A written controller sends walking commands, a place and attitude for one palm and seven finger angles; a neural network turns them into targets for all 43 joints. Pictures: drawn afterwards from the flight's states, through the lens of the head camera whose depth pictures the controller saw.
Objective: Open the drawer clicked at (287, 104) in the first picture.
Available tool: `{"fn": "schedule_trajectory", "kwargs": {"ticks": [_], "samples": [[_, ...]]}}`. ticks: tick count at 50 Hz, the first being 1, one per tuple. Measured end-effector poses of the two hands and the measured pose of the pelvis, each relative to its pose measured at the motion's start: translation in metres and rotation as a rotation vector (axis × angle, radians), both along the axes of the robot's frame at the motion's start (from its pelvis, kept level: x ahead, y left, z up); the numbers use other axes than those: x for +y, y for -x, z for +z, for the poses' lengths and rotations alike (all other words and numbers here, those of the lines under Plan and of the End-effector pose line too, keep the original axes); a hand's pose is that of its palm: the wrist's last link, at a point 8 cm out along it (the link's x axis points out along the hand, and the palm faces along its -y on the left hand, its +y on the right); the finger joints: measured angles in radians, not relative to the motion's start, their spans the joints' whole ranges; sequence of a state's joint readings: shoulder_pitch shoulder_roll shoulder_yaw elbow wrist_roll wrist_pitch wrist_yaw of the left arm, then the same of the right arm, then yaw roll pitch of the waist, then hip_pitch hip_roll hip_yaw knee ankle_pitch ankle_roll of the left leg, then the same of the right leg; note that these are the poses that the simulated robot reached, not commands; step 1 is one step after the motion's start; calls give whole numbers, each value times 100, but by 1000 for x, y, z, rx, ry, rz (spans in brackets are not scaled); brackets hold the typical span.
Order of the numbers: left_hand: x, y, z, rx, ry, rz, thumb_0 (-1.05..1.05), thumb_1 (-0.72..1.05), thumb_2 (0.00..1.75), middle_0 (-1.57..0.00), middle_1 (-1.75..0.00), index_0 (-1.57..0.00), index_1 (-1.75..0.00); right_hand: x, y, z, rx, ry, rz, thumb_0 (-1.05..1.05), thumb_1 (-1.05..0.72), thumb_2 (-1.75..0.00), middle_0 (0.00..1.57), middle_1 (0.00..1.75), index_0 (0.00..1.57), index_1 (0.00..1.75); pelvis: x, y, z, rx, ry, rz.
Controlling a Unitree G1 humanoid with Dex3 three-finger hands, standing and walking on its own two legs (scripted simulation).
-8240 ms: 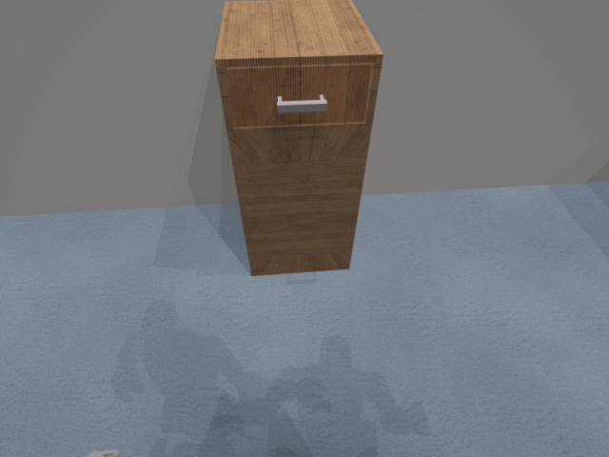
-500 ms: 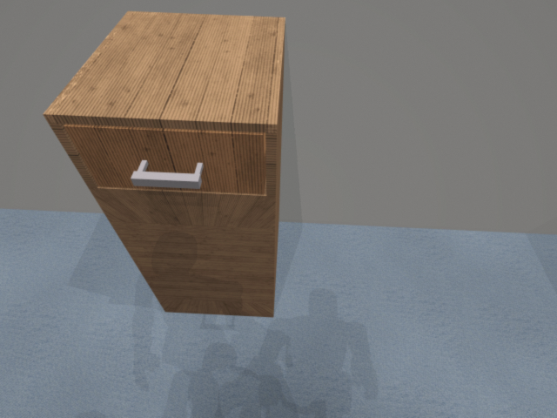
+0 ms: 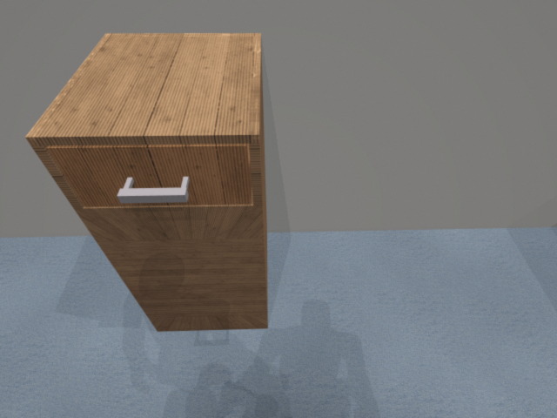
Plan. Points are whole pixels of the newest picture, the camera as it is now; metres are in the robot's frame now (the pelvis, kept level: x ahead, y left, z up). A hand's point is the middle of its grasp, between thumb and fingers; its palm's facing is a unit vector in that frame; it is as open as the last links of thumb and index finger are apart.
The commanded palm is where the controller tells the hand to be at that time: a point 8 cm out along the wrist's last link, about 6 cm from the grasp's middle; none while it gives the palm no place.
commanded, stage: look again from close up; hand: left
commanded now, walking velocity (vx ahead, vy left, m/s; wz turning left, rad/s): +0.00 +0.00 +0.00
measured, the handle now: (155, 188) +0.51 +0.27 +0.01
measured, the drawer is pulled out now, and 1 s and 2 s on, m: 0.00 0.00 0.00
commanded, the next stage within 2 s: raise the hand with hooked fingers in 0.20 s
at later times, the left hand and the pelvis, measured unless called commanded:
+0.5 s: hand (136, 391) +0.17 +0.21 -0.05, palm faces -0.09 -0.56 -0.82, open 7.6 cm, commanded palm +0.12 +0.23 -0.03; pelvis -0.01 +0.00 -0.01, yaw +0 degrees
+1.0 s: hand (128, 358) +0.20 +0.22 +0.00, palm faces +0.02 -0.08 -1.00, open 10.2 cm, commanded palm +0.17 +0.22 +0.05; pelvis -0.04 -0.04 -0.03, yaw +2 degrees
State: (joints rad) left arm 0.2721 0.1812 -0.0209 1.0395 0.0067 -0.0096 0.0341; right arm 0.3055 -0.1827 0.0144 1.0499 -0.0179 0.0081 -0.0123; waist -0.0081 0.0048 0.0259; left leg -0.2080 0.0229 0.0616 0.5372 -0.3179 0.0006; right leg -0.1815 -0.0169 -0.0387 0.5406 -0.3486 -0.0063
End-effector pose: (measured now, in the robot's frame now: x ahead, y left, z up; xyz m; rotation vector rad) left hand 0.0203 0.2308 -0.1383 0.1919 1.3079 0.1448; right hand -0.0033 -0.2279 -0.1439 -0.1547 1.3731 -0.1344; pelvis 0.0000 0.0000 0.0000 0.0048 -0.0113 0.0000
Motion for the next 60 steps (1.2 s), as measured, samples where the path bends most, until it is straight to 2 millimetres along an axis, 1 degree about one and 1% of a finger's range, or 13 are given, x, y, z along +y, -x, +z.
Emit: {"fn": "schedule_trajectory", "kwargs": {"ticks": [8, 16, 17, 20, 23, 27, 30, 33, 38, 43, 49, 55, 60], "samples": [[5, -5, 1, 13, -6, -4, 0, 91, 90, -20, -30, -20, -30, 16, 22, -2, 67, -30, -22, 0, -91, -89, 20, 30, 20, 30, 2, -4, 2, -1, -5, -6], [-2, 2, 0, 36, 4, 10, 0, 91, 90, -20, -30, -20, -30, 20, 10, -2, 50, -40, -23, 0, -90, -89, 20, 30, 20, 30, 2, -7, 3, 3, -1, -6], [-2, -6, 5, 8, -14, -39, 0, 91, 90, -20, -30, -20, -30, 18, 5, -1, 19, -29, -18, 1, -91, -89, 20, 30, 20, 30, 2, -6, 2, 9, 1, -12], [6, -58, 55, -299, -201, -196, 2, 91, 90, -20, -31, -21, -31, 0, -23, 8, -192, 37, -17, 2, -93, -89, 20, 30, 20, 30, 2, -2, 0, 31, -23, -16], [8, -109, 108, -546, -461, -404, 2, 88, 88, -21, -32, -21, -33, -18, -65, 13, -386, 65, 20, 2, -93, -89, 20, 30, 20, 30, 0, 7, -5, 70, -29, 4], [1, -147, 156, -748, -844, -683, 1, 81, 86, -21, -36, -21, -37, -36, -127, 31, -581, 71, 77, 2, -92, -89, 20, 30, 20, 30, -8, 19, -15, 137, -32, -20], [-15, -144, 159, -801, -984, -826, 1, 75, 83, -21, -40, -21, -41, -43, -167, 47, -680, 61, 130, 1, -91, -89, 20, 30, 20, 30, -15, 27, -23, 167, -42, -38], [-28, -124, 148, -804, -1028, -913, 0, 68, 81, -21, -44, -22, -45, -44, -197, 60, -734, 57, 202, 1, -91, -89, 20, 30, 20, 30, -23, 34, -30, 183, -49, -33], [-27, -97, 137, -768, -1086, -886, 0, 56, 76, -23, -52, -24, -52, -31, -225, 63, -756, 49, 286, 1, -91, -90, 20, 30, 20, 30, -35, 40, -38, 177, -39, 8], [-14, -111, 155, -784, -1174, -837, 0, 43, 71, -25, -59, -26, -60, -10, -222, 49, -723, -6, 308, 1, -90, -90, 20, 30, 20, 30, -42, 42, -39, 150, -21, 39], [-11, -150, 184, -772, -1161, -840, 0, 30, 65, -26, -68, -27, -69, 6, -187, 33, -618, -78, 253, 1, -90, -89, 20, 30, 20, 30, -42, 38, -28, 119, -19, 32], [-16, -170, 203, -791, -1097, -918, 0, 16, 59, -27, -77, -28, -78, -7, -151, 22, -507, -59, 186, 1, -90, -89, 20, 30, 20, 30, -34, 29, -16, 109, -24, 9], [-12, -173, 214, -846, -1111, -927, 0, 5, 54, -28, -85, -28, -85, -26, -137, 18, -447, -3, 151, 1, -90, -89, 20, 30, 20, 30, -25, 24, -12, 109, -23, 4]]}}
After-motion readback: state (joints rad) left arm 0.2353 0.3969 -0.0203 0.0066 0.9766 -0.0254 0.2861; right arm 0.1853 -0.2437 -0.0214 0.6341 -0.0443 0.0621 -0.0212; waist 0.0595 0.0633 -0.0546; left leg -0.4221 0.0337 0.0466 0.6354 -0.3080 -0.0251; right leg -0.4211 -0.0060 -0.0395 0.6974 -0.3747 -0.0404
